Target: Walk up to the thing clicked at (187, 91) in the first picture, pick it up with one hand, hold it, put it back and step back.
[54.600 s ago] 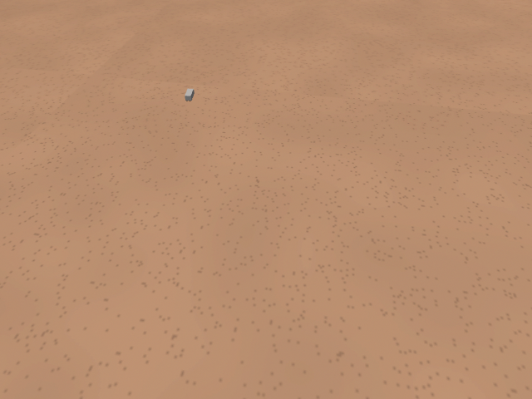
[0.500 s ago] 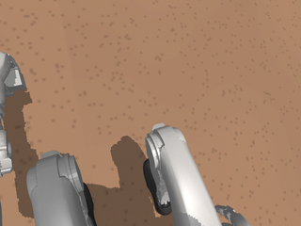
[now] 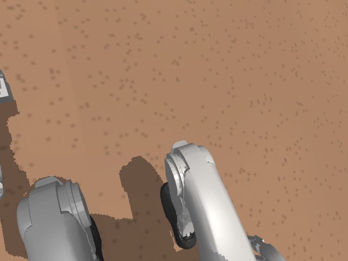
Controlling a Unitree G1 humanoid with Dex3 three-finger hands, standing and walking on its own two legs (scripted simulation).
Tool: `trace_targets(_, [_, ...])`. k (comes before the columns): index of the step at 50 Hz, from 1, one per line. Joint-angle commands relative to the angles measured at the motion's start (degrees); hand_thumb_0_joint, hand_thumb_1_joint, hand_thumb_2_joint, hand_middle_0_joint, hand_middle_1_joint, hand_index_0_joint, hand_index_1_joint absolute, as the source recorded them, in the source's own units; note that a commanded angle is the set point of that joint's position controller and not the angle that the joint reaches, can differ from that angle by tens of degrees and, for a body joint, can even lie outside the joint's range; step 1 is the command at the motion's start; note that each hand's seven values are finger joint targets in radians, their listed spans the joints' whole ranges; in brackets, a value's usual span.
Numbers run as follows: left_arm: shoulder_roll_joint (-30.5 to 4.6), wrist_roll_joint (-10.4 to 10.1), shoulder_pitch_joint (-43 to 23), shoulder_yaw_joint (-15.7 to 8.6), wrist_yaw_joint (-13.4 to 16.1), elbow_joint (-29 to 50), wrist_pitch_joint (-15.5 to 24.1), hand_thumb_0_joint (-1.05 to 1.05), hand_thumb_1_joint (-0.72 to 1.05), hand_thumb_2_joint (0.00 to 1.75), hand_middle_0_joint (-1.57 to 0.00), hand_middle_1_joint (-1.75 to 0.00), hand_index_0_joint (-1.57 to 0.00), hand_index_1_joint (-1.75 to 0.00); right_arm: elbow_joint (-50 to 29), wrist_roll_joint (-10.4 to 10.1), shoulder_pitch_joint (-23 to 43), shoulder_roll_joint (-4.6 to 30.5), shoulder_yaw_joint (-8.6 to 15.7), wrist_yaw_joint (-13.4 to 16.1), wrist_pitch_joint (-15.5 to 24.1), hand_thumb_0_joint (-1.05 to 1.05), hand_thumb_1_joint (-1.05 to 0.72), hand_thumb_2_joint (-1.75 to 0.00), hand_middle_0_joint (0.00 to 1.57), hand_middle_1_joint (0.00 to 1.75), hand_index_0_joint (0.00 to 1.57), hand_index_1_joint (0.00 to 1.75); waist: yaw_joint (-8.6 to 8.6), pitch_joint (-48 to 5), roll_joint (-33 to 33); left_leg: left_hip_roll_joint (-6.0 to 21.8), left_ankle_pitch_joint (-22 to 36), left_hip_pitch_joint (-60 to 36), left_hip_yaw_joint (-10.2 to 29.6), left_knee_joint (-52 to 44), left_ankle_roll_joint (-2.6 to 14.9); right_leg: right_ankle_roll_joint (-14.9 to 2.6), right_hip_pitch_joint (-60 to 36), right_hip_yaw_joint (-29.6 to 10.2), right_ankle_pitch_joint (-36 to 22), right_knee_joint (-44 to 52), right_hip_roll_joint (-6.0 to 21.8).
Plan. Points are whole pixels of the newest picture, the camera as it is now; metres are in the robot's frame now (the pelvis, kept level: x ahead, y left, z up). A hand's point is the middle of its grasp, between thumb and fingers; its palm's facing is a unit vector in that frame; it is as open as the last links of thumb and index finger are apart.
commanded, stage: lower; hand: left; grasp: from above
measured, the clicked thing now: out of the picture +0.52 +0.30 -0.20
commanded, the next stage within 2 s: rest in 0.26 s
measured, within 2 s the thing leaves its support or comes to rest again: rests again in 1.68 s
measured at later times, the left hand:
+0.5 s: hand out of the picture +0.51 +0.28 -0.21, palm faces -0.45 -0.09 -0.89, open 7.2 cm
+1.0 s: hand (4, 105) +0.51 +0.28 -0.24, palm faces -0.46 -0.11 -0.88, open 7.1 cm
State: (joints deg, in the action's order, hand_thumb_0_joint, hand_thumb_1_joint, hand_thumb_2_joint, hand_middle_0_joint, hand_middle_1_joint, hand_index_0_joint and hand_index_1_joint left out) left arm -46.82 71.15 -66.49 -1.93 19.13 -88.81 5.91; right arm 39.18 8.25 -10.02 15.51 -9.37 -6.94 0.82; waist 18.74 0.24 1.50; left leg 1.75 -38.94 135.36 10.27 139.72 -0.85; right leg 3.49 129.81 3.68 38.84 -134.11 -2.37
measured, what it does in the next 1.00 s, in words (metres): stands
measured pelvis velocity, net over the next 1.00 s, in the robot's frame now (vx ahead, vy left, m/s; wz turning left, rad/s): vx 0.00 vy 0.01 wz -0.07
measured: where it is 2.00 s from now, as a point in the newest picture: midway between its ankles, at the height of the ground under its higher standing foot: (140, 243)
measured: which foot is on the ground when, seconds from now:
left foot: down 0.00-1.00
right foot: down 0.00-1.00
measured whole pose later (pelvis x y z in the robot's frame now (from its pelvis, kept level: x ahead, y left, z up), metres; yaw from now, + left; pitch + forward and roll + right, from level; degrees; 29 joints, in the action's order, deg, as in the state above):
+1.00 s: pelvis +0.00 +0.01 -0.01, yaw -4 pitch +31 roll -13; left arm -56.0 72.6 -68.5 -3.5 28.7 -97.9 7.8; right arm 36.0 12.3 -7.6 18.2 -16.8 -9.7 7.5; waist 23.4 8.2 6.3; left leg 2.1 -40.8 136.0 14.3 144.3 -0.7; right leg 4.4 129.1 6.8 38.9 -135.4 -3.8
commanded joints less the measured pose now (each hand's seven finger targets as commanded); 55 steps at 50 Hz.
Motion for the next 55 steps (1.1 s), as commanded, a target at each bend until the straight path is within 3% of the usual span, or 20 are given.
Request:
trace_targets(1, [-11.01,-0.75,-20.05,-0.16,2.37,6.19,-0.24,0.0,0.84,0.4,-1.15,-0.44,-1.18,-0.4,0.06,0.5,-12.53,15.45,4.07,0.55,0.15,0.0,-0.9,-0.9,0.2,0.3,0.2,0.3,2.66,-37.51,-20.69,-0.29,11.2,-28.53,-5.61,-13.12,1.89,-5.16,-20.25,7.76,-14.62,11.81,-1.73])
trace_targets(5, [-13.78,0.14,-21.69,-0.86,2.93,6.3,0.61,0.0,0.87,0.4,-1.15,-0.47,-1.19,-0.42,0.02,0.85,-12.54,16.49,3.49,0.53,0.61,0.0,-0.9,-0.9,0.2,0.3,0.2,0.3,2.54,-37.79,-23.11,-0.27,11.46,-29.97,-5.4,-12.74,1.6,-5.34,-19.4,7.99,-14.53,11.12,-1.66])
trace_targets(9, [-14.74,0.61,-21.16,-1.32,3.89,4.17,1.39,0.0,0.89,0.4,-1.17,-0.47,-1.21,-0.43,-0.62,1.44,-12.35,16.93,2.88,0.32,1.3,0.0,-0.9,-0.9,0.2,0.3,0.2,0.3,3.51,-34.78,-22.41,-0.28,9.44,-27.92,-5.45,-12.16,1.73,-5.34,-19.24,8.24,-12.84,11.39,-1.76])
trace_targets(11, [-16.52,0.92,-21.23,-2.01,4.94,5.29,1.81,0.0,0.9,0.39,-1.17,-0.47,-1.22,-0.42,-0.7,1.82,-12.2,16.85,2.31,0.34,1.57,0.0,-0.9,-0.9,0.2,0.3,0.2,0.3,2.79,-38.39,-23.27,-0.15,9.96,-29.01,-5.24,-12.01,1.72,-5.07,-21.26,8.38,-13.72,11.0,-2.05])
trace_targets(15, [-16.18,0.94,-20.86,-1.84,6.02,2.99,1.64,0.0,0.94,0.42,-1.2,-0.48,-1.25,-0.44,-0.52,2.2,-12.37,17.35,1.91,0.09,2.52,0.0,-0.9,-0.9,0.2,0.3,0.2,0.3,4.36,-35.54,-22.46,0.05,9.79,-27.84,-5.13,-10.85,1.99,-4.81,-20.45,8.57,-14.19,11.02,-2.1])
trace_targets(18, [-18.71,0.91,-20.67,-2.99,7.01,4.99,1.63,0.0,0.93,0.38,-1.2,-0.45,-1.24,-0.4,-0.82,2.43,-12.15,17.92,1.4,0.12,3.12,0.0,-0.9,-0.9,0.2,0.3,0.2,0.3,3.54,-35.83,-24.26,0.16,10.35,-28.26,-5.12,-10.84,1.84,-4.82,-21.47,8.7,-14.56,11.13,-2.04])
trace_targets(23, [-17.61,0.28,-18.6,-2.29,7.72,2.42,1.28,0.0,0.85,0.33,-1.12,-0.4,-1.17,-0.35,-0.81,2.33,-12.0,18.21,1.12,-0.11,3.79,0.0,-0.89,-0.89,0.2,0.3,0.2,0.3,4.02,-36.14,-22.77,0.46,11.63,-28.24,-4.35,-10.33,1.78,-4.83,-21.77,9.32,-15.82,10.5,-2.36])
trace_targets(25, [-18.51,0.49,-19.27,-2.4,7.75,3.25,1.23,0.0,0.85,0.32,-1.12,-0.39,-1.17,-0.34,-0.83,2.78,-12.7,18.31,0.63,-0.37,3.96,0.0,-0.89,-0.89,0.2,0.3,0.2,0.3,4.97,-36.08,-23.63,0.6,13.1,-28.69,-4.25,-10.04,1.81,-4.57,-23.61,9.29,-17.41,10.44,-2.45])
trace_targets(26, [-18.89,0.17,-18.51,-2.44,7.93,2.93,1.15,0.0,0.85,0.31,-1.13,-0.37,-1.18,-0.32,-0.85,2.63,-11.98,18.27,0.44,-0.38,3.99,0.0,-0.89,-0.89,0.2,0.3,0.2,0.3,4.24,-36.54,-23.28,0.72,13.69,-28.29,-4.14,-9.8,1.89,-4.49,-24.13,9.2,-18.14,10.46,-2.64])
trace_targets(30, [-19.27,0.19,-18.7,-2.8,8.61,2.03,1.09,0.0,0.88,0.31,-1.15,-0.37,-1.2,-0.32,-0.98,3.05,-11.97,19.15,0.1,-0.65,4.45,0.0,-0.89,-0.89,0.2,0.3,0.2,0.3,5.13,-33.95,-24.38,0.65,12.89,-28.59,-3.99,-10.02,1.52,-4.91,-22.47,9.79,-16.74,10.47,-2.51])
trace_targets(33, [-19.03,0.6,-19.64,-2.41,9.05,3.18,1.34,0.0,0.89,0.28,-1.16,-0.34,-1.21,-0.29,-1.3,3.28,-11.65,19.31,-0.24,-0.76,4.63,0.0,-0.89,-0.89,0.2,0.3,0.2,0.3,5.77,-35.22,-25.95,0.83,14.14,-31.34,-3.26,-10.11,1.19,-5.03,-22.2,10.34,-17.51,9.86,-2.57])
trace_targets(35, [-19.06,0.36,-19.11,-2.17,9.42,1.08,1.35,0.0,0.88,0.27,-1.15,-0.34,-1.2,-0.29,-1.22,3.2,-11.13,19.13,-0.41,-1.06,4.95,0.0,-0.89,-0.89,0.2,0.3,0.2,0.3,5.79,-33.6,-24.78,0.92,12.8,-29.29,-3.56,-9.57,1.64,-4.69,-22.42,9.92,-17.38,10.22,-2.78])
trace_targets(37, [-18.99,0.41,-18.51,-2.23,9.66,-0.8,1.33,0.0,0.89,0.26,-1.17,-0.32,-1.21,-0.27,-1.52,3.44,-11.56,20.12,-0.74,-1.22,5.39,0.0,-0.89,-0.89,0.2,0.3,0.2,0.3,7.0,-30.76,-23.58,0.87,12.94,-28.27,-3.31,-9.05,1.56,-4.81,-21.57,10.41,-17.08,10.18,-2.56])
trace_targets(40, [-20.93,0.88,-20.15,-2.18,10.41,2.27,2.0,0.0,0.87,0.24,-1.15,-0.32,-1.2,-0.27,-1.53,3.69,-10.72,19.73,-1.28,-1.31,5.51,0.0,-0.89,-0.89,0.2,0.3,0.2,0.3,6.22,-34.83,-25.72,1.16,13.67,-30.5,-3.04,-9.43,1.51,-4.57,-23.92,10.36,-17.97,10.24,-2.92])
trace_targets(43, [-19.23,0.75,-18.57,-1.45,11.08,-1.32,1.59,0.0,0.89,0.26,-1.17,-0.33,-1.21,-0.28,-1.63,4.07,-10.26,20.04,-1.45,-1.7,6.08,0.0,-0.89,-0.89,0.2,0.3,0.2,0.3,7.18,-31.62,-25.93,1.19,12.85,-30.46,-2.81,-9.43,1.34,-4.69,-21.63,10.88,-17.29,9.93,-3.0])
trace_targets(47, [-20.6,0.78,-20.0,-1.32,11.82,-1.58,1.72,0.0,0.9,0.24,-1.18,-0.31,-1.22,-0.26,-1.76,4.08,-10.31,20.61,-2.1,-2.07,6.7,0.0,-0.89,-0.89,0.2,0.3,0.2,0.3,7.65,-29.69,-24.8,1.18,10.89,-27.85,-2.81,-9.14,1.66,-4.51,-21.97,10.88,-16.07,10.25,-2.98])
trace_targets(48, [-21.66,0.86,-19.62,-1.98,12.3,-0.71,1.66,0.0,0.9,0.24,-1.18,-0.3,-1.22,-0.25,-1.87,4.38,-10.19,20.66,-2.32,-2.05,6.71,0.0,-0.89,-0.89,0.2,0.3,0.2,0.3,6.95,-31.62,-25.59,1.31,11.95,-29.38,-2.46,-9.79,1.4,-4.58,-22.92,11.19,-16.63,10.12,-3.18])
trace_targets(50, [-19.63,0.74,-19.7,-0.87,12.26,-1.98,1.42,0.0,0.91,0.21,-1.18,-0.3,-1.23,-0.24,-1.86,4.23,-9.88,20.67,-2.28,-2.38,7.16,0.0,-0.89,-0.89,0.2,0.3,0.2,0.3,8.08,-30.13,-25.92,1.43,12.24,-30.5,-2.26,-9.47,1.22,-4.68,-21.16,11.36,-16.63,9.71,-3.13])
trace_targets(51, [-21.55,0.78,-20.37,-1.8,12.69,-0.34,1.44,0.0,0.9,0.22,-1.17,-0.3,-1.22,-0.25,-1.89,4.28,-9.81,21.07,-2.41,-2.24,7.1,0.0,-0.89,-0.89,0.2,0.3,0.2,0.3,7.29,-31.86,-27.17,1.53,13.35,-31.66,-1.93,-9.8,1.03,-4.71,-21.7,11.62,-17.53,9.67,-3.18])
trace_targets(55, [-19.91,0.65,-19.35,-0.57,12.48,-3.19,1.22,0.0,0.89,0.22,-1.18,-0.28,-1.23,-0.23,-2.1,4.19,-9.65,21.11,-2.84,-2.7,7.62,0.0,-0.89,-0.9,0.2,0.3,0.2,0.3,8.76,-29.94,-25.8,1.57,13.7,-30.99,-1.75,-8.89,1.13,-4.62,-21.4,11.66,-18.04,9.15,-3.13])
